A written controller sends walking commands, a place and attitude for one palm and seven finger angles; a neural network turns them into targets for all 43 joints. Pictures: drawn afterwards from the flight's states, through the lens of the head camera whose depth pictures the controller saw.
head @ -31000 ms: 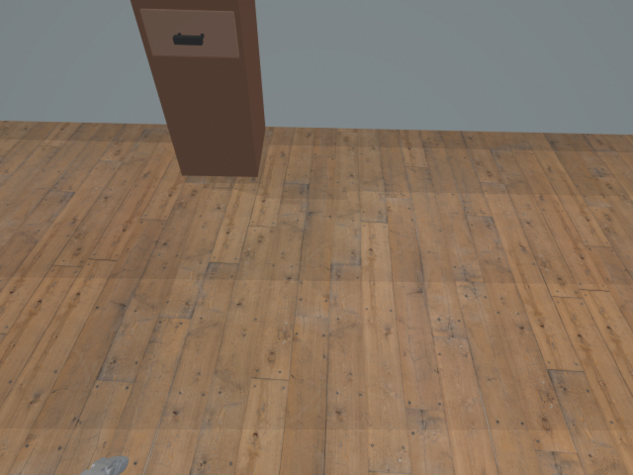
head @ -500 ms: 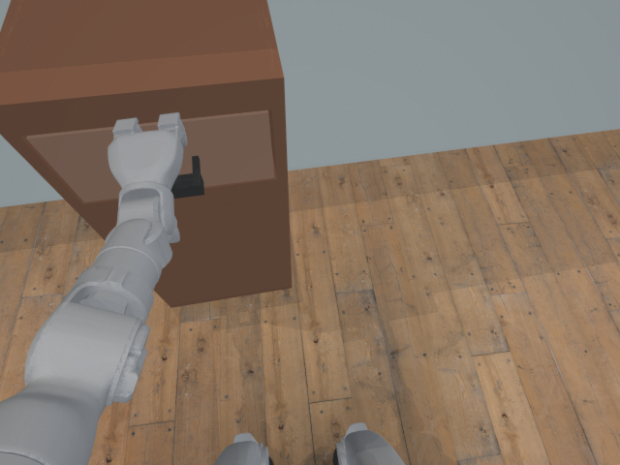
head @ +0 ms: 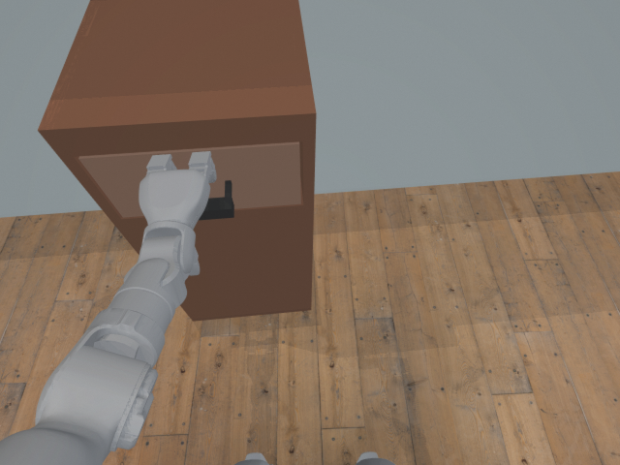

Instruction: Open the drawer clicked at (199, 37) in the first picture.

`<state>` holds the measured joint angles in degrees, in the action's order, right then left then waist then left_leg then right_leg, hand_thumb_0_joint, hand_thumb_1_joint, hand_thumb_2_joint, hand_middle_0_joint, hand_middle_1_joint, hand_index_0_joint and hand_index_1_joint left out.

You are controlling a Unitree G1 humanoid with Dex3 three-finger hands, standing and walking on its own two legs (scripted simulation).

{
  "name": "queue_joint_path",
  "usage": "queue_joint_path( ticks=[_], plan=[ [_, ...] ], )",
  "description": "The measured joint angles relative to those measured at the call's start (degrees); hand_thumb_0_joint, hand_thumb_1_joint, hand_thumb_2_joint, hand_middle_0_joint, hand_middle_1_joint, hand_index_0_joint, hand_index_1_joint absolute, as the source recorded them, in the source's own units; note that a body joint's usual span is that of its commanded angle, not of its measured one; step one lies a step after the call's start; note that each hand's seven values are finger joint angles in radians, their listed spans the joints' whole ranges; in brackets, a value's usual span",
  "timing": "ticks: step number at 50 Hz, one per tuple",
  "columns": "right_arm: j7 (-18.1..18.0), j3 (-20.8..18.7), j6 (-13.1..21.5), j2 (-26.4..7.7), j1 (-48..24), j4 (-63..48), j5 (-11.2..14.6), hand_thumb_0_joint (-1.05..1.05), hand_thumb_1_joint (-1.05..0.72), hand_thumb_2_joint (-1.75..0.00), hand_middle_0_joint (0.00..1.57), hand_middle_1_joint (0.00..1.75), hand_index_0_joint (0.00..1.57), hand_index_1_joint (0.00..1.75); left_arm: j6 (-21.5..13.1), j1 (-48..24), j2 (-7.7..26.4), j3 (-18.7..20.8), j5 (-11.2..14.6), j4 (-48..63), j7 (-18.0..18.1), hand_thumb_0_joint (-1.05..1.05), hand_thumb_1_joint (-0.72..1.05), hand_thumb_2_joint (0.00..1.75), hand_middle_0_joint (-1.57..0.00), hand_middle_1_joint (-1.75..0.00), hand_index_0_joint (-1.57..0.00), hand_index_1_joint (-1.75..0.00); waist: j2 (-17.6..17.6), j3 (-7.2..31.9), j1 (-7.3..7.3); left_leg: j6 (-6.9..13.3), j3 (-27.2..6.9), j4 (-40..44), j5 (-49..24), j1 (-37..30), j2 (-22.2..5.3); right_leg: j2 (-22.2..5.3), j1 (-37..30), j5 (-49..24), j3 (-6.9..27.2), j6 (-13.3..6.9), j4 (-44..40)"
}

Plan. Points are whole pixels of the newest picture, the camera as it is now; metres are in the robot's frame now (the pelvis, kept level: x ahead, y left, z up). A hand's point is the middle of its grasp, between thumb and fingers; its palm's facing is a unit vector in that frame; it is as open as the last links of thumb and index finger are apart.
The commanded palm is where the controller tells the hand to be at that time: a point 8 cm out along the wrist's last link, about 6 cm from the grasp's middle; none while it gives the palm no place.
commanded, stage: re-aim the fingers above the handle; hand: left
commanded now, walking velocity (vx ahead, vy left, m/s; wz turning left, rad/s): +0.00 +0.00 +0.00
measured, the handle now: (202, 198) +0.53 +0.17 -0.05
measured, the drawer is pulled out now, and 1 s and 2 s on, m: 0.00 0.00 0.00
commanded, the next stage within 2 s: lower the fingers behind the handle in 1.86 s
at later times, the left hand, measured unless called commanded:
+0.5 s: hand (180, 215) +0.46 +0.18 +0.00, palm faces -0.01 +0.01 -1.00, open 13.9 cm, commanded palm +0.44 +0.17 +0.06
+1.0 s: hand (194, 199) +0.48 +0.17 +0.01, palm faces +0.00 +0.01 -1.00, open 13.7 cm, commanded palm +0.46 +0.18 +0.06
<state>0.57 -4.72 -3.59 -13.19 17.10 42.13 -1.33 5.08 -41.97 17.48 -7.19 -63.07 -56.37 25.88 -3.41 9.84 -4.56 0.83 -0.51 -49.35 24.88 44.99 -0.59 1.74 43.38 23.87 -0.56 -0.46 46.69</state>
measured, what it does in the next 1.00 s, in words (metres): stands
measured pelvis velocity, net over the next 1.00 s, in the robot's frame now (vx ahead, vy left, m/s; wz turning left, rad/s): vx -0.02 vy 0.00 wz -0.04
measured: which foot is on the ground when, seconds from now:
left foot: down 0.00-1.00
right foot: down 0.00-1.00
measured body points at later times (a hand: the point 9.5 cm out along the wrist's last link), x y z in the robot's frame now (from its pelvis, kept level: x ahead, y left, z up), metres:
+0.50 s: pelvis -0.02 +0.00 +0.00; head +0.08 -0.01 +0.44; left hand +0.45 +0.18 +0.06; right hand -0.03 -0.27 -0.14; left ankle -0.03 +0.11 -0.70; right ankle -0.03 -0.12 -0.70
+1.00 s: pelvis -0.02 +0.00 -0.01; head +0.09 -0.01 +0.43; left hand +0.48 +0.16 +0.06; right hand -0.02 -0.26 -0.14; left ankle -0.03 +0.11 -0.70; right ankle -0.03 -0.12 -0.70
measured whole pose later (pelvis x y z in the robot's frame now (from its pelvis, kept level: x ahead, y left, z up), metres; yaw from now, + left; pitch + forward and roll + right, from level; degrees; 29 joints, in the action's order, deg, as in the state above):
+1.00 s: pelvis -0.02 +0.00 -0.01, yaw -2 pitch +23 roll -1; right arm -0.2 -1.8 -3.8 -13.9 18.5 41.9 -1.0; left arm 9.7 -52.4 20.5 -2.7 -63.5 -66.8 26.3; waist -4.1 9.2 -8.5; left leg 1.5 1.8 -51.2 23.7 50.2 -1.0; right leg 2.1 49.7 22.2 1.7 0.2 49.3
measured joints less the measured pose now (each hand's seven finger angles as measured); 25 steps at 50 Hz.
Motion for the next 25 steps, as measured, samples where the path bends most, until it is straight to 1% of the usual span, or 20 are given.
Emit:
queue_joint_path(
  ticks=[4,6,8,11,14,17,19,22,25],
  plan=[
    [0.0,0.45,-0.41,0.27,-0.59,0.38,0.2,0.0,-0.91,-0.9,0.2,0.3,0.2,0.3,2.68,-2.64,0.02,-0.74,0.63,-2.61,-0.13,0.0,-0.49,0.3,-0.32,-1.2,-0.32,-1.2,-0.16,-0.17,-0.32,-0.08,-0.14,0.11,-0.36,-0.13,0.04,-0.04,-0.1,-0.25,-0.14,-0.11,0.05],
    [-0.06,0.78,-0.63,0.37,-0.51,0.35,0.38,0.0,-0.91,-0.9,0.2,0.3,0.2,0.3,3.81,-3.87,0.03,-1.17,1.31,-4.13,-0.97,0.0,-0.49,0.3,-0.32,-1.2,-0.32,-1.2,-0.22,-0.28,-0.67,-0.1,-0.09,0.49,-0.67,-0.47,0.02,-0.02,-0.37,-0.52,-0.09,-0.16,-0.23],
    [-0.25,1.15,-0.78,0.4,-0.17,0.2,0.53,0.0,-0.91,-0.9,0.2,0.3,0.2,0.3,4.2,-4.84,0.02,-1.27,1.9,-5.58,-2.08,0.0,-0.49,0.3,-0.32,-1.2,-0.31,-1.2,-0.2,-0.35,-1.09,-0.11,0.04,0.93,-0.98,-0.82,-0.01,0.01,-0.6,-0.82,0.05,-0.18,-0.53],
    [-0.68,1.51,-0.78,0.37,0.7,-0.14,0.61,0.0,-0.91,-0.9,0.2,0.3,0.2,0.3,3.33,-5.31,0.27,-0.75,2.4,-6.4,-3.8,0.0,-0.49,0.3,-0.32,-1.2,-0.31,-1.2,-0.06,-0.41,-1.79,-0.15,0.35,1.37,-1.32,-1.1,-0.11,0.1,-0.64,-1.15,0.35,-0.22,-0.71],
    [-1.05,1.52,-0.47,0.12,1.91,-0.38,0.58,0.0,-0.91,-0.9,0.2,0.3,0.2,0.3,1.05,-4.75,0.49,0.16,2.01,-6.05,-4.47,0.0,-0.49,0.3,-0.32,-1.2,-0.31,-1.2,0.03,-0.29,-2.19,-0.18,0.69,1.28,-1.4,-0.87,-0.31,0.29,-0.21,-1.33,0.69,-0.25,-0.52],
    [-1.27,1.35,-0.11,-0.22,2.92,-0.26,0.48,0.0,-0.91,-0.9,0.2,0.3,0.2,0.3,-1.16,-3.87,0.95,1.73,0.91,-5.4,-3.68,0.0,-0.49,0.3,-0.32,-1.2,-0.31,-1.2,0.1,-0.13,-2.46,-0.19,1.03,0.63,-1.24,-0.06,-0.5,0.48,0.8,-1.28,1.02,-0.26,0.23],
    [-1.3,1.26,0.12,-0.45,3.36,0.0,0.41,0.0,-0.91,-0.9,0.2,0.3,0.2,0.3,-1.88,-3.41,1.52,2.96,0.14,-5.19,-2.51,0.0,-0.49,0.3,-0.32,-1.2,-0.31,-1.2,0.17,-0.09,-2.56,-0.19,1.26,0.07,-1.13,0.69,-0.6,0.57,1.68,-1.21,1.24,-0.26,0.89],
    [-1.18,1.08,0.37,-0.69,3.67,0.55,0.28,0.0,-0.91,-0.9,0.2,0.3,0.2,0.3,-1.59,-2.97,2.83,4.53,-0.53,-5.14,-0.77,0.01,-0.49,0.3,-0.32,-1.2,-0.32,-1.2,0.16,-0.19,-2.65,-0.17,1.42,-0.63,-1.07,1.75,-0.7,0.67,2.84,-1.21,1.39,-0.24,1.64],
    [-0.95,0.85,0.66,-0.8,3.87,1.14,0.47,0.0,-0.91,-0.9,0.2,0.3,0.2,0.3,0.16,-3.4,4.17,4.19,-0.42,-6.15,0.05,0.01,-0.49,0.3,-0.32,-1.2,-0.31,-1.2,0.0,-0.5,-2.48,-0.14,1.25,-0.85,-1.26,2.35,-0.65,0.63,3.3,-1.39,1.22,-0.21,1.72]
  ],
)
